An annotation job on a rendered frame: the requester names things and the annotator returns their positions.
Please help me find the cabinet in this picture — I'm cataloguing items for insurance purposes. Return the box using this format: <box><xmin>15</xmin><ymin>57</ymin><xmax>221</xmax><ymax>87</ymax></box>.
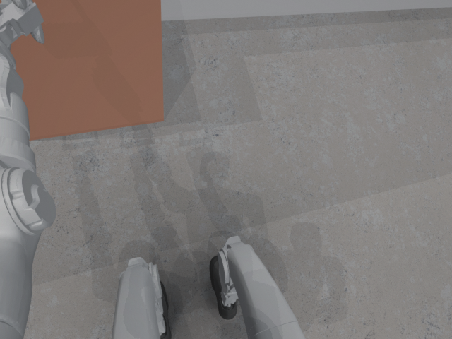
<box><xmin>0</xmin><ymin>0</ymin><xmax>164</xmax><ymax>141</ymax></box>

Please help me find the left robot hand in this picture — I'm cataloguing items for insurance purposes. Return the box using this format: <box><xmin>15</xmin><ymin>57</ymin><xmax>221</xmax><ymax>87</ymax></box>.
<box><xmin>0</xmin><ymin>0</ymin><xmax>44</xmax><ymax>51</ymax></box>

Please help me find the robot right thigh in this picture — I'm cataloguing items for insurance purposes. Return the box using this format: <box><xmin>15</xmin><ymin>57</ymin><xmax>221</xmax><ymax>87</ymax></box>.
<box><xmin>218</xmin><ymin>242</ymin><xmax>306</xmax><ymax>339</ymax></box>

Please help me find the left robot upper arm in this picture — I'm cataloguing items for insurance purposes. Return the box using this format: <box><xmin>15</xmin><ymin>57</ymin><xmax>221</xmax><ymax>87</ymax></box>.
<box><xmin>0</xmin><ymin>167</ymin><xmax>56</xmax><ymax>339</ymax></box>

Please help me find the left robot forearm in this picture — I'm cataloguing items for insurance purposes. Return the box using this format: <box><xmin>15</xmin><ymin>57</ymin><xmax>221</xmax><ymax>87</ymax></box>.
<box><xmin>0</xmin><ymin>41</ymin><xmax>36</xmax><ymax>174</ymax></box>

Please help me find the right robot shin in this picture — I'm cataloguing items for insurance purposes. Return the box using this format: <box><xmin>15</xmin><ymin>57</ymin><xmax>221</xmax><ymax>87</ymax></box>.
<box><xmin>219</xmin><ymin>236</ymin><xmax>251</xmax><ymax>306</ymax></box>

